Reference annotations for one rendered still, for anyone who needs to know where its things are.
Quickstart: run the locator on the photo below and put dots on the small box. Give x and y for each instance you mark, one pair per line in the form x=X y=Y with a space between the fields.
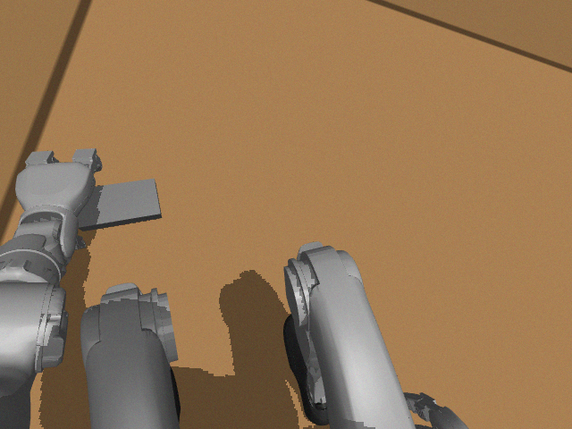
x=120 y=203

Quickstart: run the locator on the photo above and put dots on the right robot hand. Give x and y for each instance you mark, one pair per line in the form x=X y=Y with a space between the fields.
x=427 y=408

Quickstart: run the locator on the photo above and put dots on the left robot arm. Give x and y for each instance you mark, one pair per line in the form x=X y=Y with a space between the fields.
x=33 y=319

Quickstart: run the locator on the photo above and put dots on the right robot foot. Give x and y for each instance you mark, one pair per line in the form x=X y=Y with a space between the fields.
x=315 y=412

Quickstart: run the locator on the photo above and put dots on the left robot hand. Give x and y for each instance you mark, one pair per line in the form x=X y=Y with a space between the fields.
x=47 y=182

